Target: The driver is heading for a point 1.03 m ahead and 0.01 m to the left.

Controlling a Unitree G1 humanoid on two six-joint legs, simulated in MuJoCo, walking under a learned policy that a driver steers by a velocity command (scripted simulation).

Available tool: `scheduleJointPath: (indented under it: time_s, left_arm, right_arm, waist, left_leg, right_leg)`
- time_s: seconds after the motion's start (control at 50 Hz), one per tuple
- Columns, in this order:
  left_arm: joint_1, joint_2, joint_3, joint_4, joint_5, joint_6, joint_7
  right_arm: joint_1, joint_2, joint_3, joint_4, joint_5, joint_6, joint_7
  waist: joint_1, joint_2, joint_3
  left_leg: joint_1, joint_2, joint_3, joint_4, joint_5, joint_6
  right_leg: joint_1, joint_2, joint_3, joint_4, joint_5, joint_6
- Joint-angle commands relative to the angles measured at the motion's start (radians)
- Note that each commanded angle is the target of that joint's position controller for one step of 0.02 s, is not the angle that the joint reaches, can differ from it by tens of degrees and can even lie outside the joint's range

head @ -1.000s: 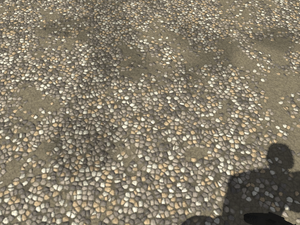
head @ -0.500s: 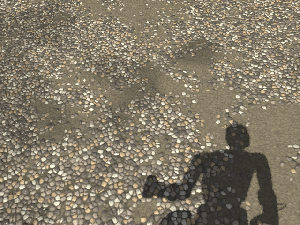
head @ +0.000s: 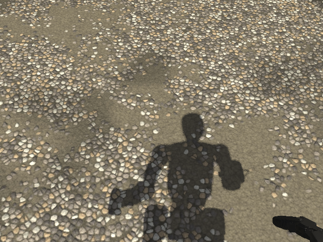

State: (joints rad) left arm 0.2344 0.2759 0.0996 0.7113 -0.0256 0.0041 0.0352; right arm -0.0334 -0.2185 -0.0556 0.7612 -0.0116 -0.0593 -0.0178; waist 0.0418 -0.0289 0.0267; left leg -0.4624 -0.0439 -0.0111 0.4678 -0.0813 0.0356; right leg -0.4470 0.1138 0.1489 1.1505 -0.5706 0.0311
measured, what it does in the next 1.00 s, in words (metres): steps on the spot: right foot, then left foot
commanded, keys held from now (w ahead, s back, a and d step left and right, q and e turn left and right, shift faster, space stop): e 0.22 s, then no key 0.78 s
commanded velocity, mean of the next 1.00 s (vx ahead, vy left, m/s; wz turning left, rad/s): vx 0.02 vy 0.00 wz -0.27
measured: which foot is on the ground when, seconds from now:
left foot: down 0.00-0.34, up 0.36-0.68, down 0.70-1.00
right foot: up 0.00-0.32, down 0.34-1.00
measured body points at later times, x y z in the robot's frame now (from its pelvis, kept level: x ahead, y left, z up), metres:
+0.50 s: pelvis +0.01 -0.05 +0.01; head +0.03 -0.08 +0.46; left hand +0.21 +0.18 -0.07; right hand +0.08 -0.36 -0.12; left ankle +0.06 +0.10 -0.66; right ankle +0.00 -0.15 -0.73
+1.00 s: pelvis +0.01 -0.03 +0.01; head +0.02 -0.03 +0.46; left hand +0.19 +0.19 -0.11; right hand +0.06 -0.30 -0.12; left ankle +0.03 +0.09 -0.73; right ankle +0.00 -0.15 -0.73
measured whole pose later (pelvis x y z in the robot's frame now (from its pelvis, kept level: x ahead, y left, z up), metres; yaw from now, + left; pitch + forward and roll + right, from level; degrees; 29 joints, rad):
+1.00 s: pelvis +0.01 -0.03 +0.01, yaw -14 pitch -1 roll +0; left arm 0.18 0.23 0.06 0.82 0.01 0.01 0.02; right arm 0.14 -0.23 -0.03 0.94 -0.01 0.00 -0.02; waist 0.00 0.00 0.03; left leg -0.21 0.02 0.00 0.53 -0.30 -0.01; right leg -0.25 0.02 0.02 0.51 -0.25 -0.01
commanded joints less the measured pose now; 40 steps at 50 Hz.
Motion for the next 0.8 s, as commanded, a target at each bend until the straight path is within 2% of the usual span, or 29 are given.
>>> scheduleJointPath:
  time_s: [0.02,0.04,0.06,0.1,0.16,0.22,0.26,0.3,0.32,0.34,0.36,0.38,0.4,0.42,0.44,0.46,0.5,0.56,0.62,0.66,0.68,0.7,0.72,0.74,0.76,0.8]
  left_arm:
    - [0.054,0.132,0.039,-0.072,0.002,0.041,0.007]
    - [0.053,0.102,0.032,-0.082,-0.003,0.046,0.005]
    - [0.054,0.073,0.024,-0.091,-0.007,0.045,0.004]
    - [0.029,0.054,0.015,-0.108,-0.004,0.040,0.007]
    - [-0.017,0.059,0.006,-0.132,0.002,0.036,0.002]
    - [-0.035,0.081,0.008,-0.141,0.002,0.040,-0.012]
    - [-0.045,0.084,0.007,-0.145,0.008,0.041,-0.022]
    - [0.010,0.073,0.008,-0.120,0.016,0.040,-0.032]
    - [0.039,0.081,0.012,-0.103,0.022,0.041,-0.035]
    - [0.048,0.124,0.020,-0.107,0.029,0.040,-0.032]
    - [0.016,0.211,0.028,-0.140,0.032,0.042,-0.016]
    - [0.035,0.233,0.034,-0.148,0.068,0.025,-0.024]
    - [-0.006,0.207,0.026,-0.145,0.078,0.004,-0.029]
    - [-0.068,0.172,0.016,-0.137,0.061,-0.010,-0.029]
    - [-0.105,0.127,0.002,-0.138,0.046,-0.017,-0.025]
    - [-0.131,0.103,-0.009,-0.134,0.038,-0.020,-0.021]
    - [-0.131,0.064,-0.024,-0.122,0.043,-0.025,-0.016]
    - [-0.110,0.068,-0.022,-0.096,0.040,-0.023,-0.013]
    - [-0.086,0.082,-0.020,-0.069,0.039,-0.017,-0.018]
    - [-0.101,0.068,-0.028,-0.051,0.028,-0.014,-0.020]
    - [-0.091,0.062,-0.031,-0.039,0.023,-0.016,-0.020]
    - [-0.069,0.049,-0.036,-0.032,0.031,-0.022,-0.022]
    - [-0.030,0.055,-0.031,-0.032,0.045,-0.031,-0.031]
    - [-0.045,0.048,-0.032,-0.027,0.049,-0.033,-0.032]
    - [-0.103,0.067,-0.028,-0.025,0.046,-0.028,-0.031]
    - [-0.133,0.055,-0.025,-0.025,0.038,-0.012,-0.021]
  right_arm:
    - [0.036,-0.101,-0.022,-0.059,-0.002,0.030,-0.007]
    - [0.028,-0.121,-0.028,-0.056,-0.012,0.036,-0.007]
    - [0.030,-0.136,-0.034,-0.051,-0.014,0.039,-0.007]
    - [0.043,-0.154,-0.041,-0.047,-0.010,0.041,-0.011]
    - [0.048,-0.181,-0.049,-0.050,-0.005,0.048,-0.018]
    - [0.052,-0.205,-0.055,-0.054,0.003,0.059,-0.019]
    - [0.080,-0.214,-0.056,-0.044,0.013,0.063,-0.015]
    - [0.079,-0.215,-0.053,-0.034,0.033,0.071,-0.011]
    - [0.107,-0.196,-0.048,-0.019,0.042,0.074,-0.008]
    - [0.147,-0.150,-0.036,-0.006,0.035,0.075,0.000]
    - [0.162,-0.094,-0.015,-0.035,-0.016,0.067,0.017]
    - [0.072,-0.171,-0.043,-0.060,-0.004,0.062,0.002]
    - [0.049,-0.207,-0.056,-0.054,0.018,0.066,-0.007]
    - [0.085,-0.194,-0.058,-0.033,0.023,0.074,-0.012]
    - [0.122,-0.185,-0.059,0.003,0.016,0.084,-0.018]
    - [0.149,-0.177,-0.059,0.015,0.009,0.089,-0.019]
    - [0.161,-0.155,-0.055,0.024,0.014,0.087,-0.017]
    - [0.117,-0.117,-0.034,0.016,0.017,0.084,-0.012]
    - [0.111,-0.131,-0.028,0.015,0.021,0.085,-0.005]
    - [0.149,-0.123,-0.023,0.035,0.020,0.079,0.000]
    - [0.175,-0.125,-0.019,0.049,0.010,0.074,0.005]
    - [0.200,-0.158,-0.022,0.057,-0.004,0.070,0.006]
    - [0.202,-0.228,-0.037,0.068,-0.002,0.070,0.004]
    - [0.175,-0.196,-0.035,0.080,0.015,0.069,0.011]
    - [0.152,-0.153,-0.024,0.075,0.014,0.064,0.016]
    - [0.133,-0.141,-0.015,0.079,0.003,0.053,0.013]
  waist:
    - [-0.025,0.095,-0.183]
    - [-0.015,0.116,-0.148]
    - [-0.012,0.137,-0.138]
    - [-0.021,0.156,-0.153]
    - [-0.028,0.169,-0.181]
    - [-0.033,0.195,-0.176]
    - [-0.039,0.198,-0.167]
    - [-0.004,0.184,-0.164]
    - [0.001,0.165,-0.155]
    - [-0.017,0.040,-0.134]
    - [-0.072,-0.262,-0.125]
    - [0.015,-0.240,-0.142]
    - [-0.001,-0.156,-0.103]
    - [-0.038,-0.143,-0.088]
    - [-0.053,-0.131,-0.099]
    - [-0.069,-0.129,-0.101]
    - [-0.078,-0.107,-0.118]
    - [-0.049,-0.117,-0.112]
    - [-0.025,-0.124,-0.104]
    - [-0.055,-0.106,-0.092]
    - [-0.069,-0.085,-0.094]
    - [-0.058,-0.042,-0.122]
    - [-0.002,0.080,-0.129]
    - [-0.004,0.149,-0.128]
    - [-0.030,0.131,-0.095]
    - [-0.035,0.115,-0.067]
  left_leg:
    - [0.344,0.330,-0.286,-0.117,0.271,0.220]
    - [0.265,0.288,-0.221,-0.151,0.230,0.206]
    - [0.244,0.268,-0.179,-0.172,0.210,0.204]
    - [0.260,0.284,-0.140,-0.188,0.230,0.222]
    - [0.266,0.315,-0.093,-0.203,0.181,0.223]
    - [0.251,0.330,-0.051,-0.209,0.082,0.205]
    - [0.256,0.338,-0.050,-0.189,0.037,0.192]
    - [0.234,0.321,-0.023,-0.126,-0.002,0.150]
    - [0.194,0.297,-0.003,-0.076,-0.040,0.105]
    - [0.083,0.235,0.069,0.067,-0.162,0.017]
    - [-0.156,0.107,0.162,0.336,-0.512,-0.081]
    - [-0.187,0.078,0.039,0.489,-0.556,-0.083]
    - [-0.171,0.093,-0.003,0.572,-0.477,-0.073]
    - [-0.172,0.098,-0.016,0.586,-0.398,-0.067]
    - [-0.149,0.102,-0.019,0.606,-0.348,-0.074]
    - [-0.115,0.101,-0.018,0.622,-0.297,-0.083]
    - [-0.056,0.098,-0.016,0.587,-0.244,-0.093]
    - [0.011,0.102,-0.011,0.369,-0.251,-0.096]
    - [0.088,0.090,0.008,0.230,-0.323,-0.089]
    - [0.179,0.080,0.022,0.034,-0.199,-0.071]
    - [0.262,0.086,0.009,-0.071,-0.049,-0.057]
    - [0.345,0.136,-0.048,-0.073,0.101,-0.039]
    - [0.372,0.179,-0.065,-0.010,0.201,-0.006]
    - [0.281,0.172,-0.071,-0.022,0.027,0.027]
    - [0.220,0.157,-0.074,-0.052,-0.071,0.023]
    - [0.184,0.143,-0.061,-0.067,-0.111,-0.002]
  right_leg:
    - [-0.205,-0.124,-0.021,0.156,0.057,0.048]
    - [-0.159,-0.125,-0.055,0.112,0.092,0.044]
    - [-0.140,-0.124,-0.081,0.058,0.113,0.042]
    - [-0.127,-0.137,-0.103,-0.034,0.139,0.043]
    - [-0.065,-0.168,-0.117,-0.164,0.202,0.032]
    - [0.012,-0.170,-0.149,-0.277,0.233,0.011]
    - [0.066,-0.157,-0.163,-0.379,0.224,-0.013]
    - [0.186,-0.123,-0.200,-0.584,0.312,-0.055]
    - [0.263,-0.103,-0.204,-0.680,0.351,-0.083]
    - [0.353,-0.201,-0.055,-0.781,0.462,-0.131]
    - [0.454,-0.447,0.228,-0.778,0.796,-0.231]
    - [0.297,-0.525,0.298,-0.841,0.716,-0.356]
    - [0.255,-0.454,0.228,-0.859,0.626,-0.326]
    - [0.244,-0.394,0.155,-0.854,0.590,-0.269]
    - [0.244,-0.358,0.103,-0.846,0.598,-0.233]
    - [0.226,-0.339,0.066,-0.840,0.653,-0.224]
    - [0.230,-0.311,0.023,-0.828,0.706,-0.222]
    - [0.270,-0.304,0.022,-0.808,0.680,-0.226]
    - [0.277,-0.329,0.075,-0.794,0.641,-0.254]
    - [0.259,-0.311,0.082,-0.768,0.623,-0.231]
    - [0.232,-0.291,0.073,-0.757,0.613,-0.197]
    - [0.207,-0.254,0.054,-0.733,0.563,-0.152]
    - [0.176,-0.183,-0.010,-0.707,0.484,-0.115]
    - [0.227,-0.138,-0.068,-0.711,0.436,-0.081]
    - [0.258,-0.133,-0.079,-0.691,0.422,-0.067]
    - [0.266,-0.140,-0.076,-0.681,0.457,-0.076]
Keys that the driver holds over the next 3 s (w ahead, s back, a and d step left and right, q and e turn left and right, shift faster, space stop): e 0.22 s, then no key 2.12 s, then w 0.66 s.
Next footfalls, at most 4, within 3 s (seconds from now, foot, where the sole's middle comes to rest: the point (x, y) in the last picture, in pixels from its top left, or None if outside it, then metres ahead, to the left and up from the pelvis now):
0.34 right None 0.04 -0.16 -0.77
0.70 left None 0.07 0.08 -0.77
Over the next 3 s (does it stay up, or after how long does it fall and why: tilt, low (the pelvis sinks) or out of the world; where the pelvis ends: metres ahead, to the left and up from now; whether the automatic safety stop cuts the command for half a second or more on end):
stays up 0.22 -0.09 0.00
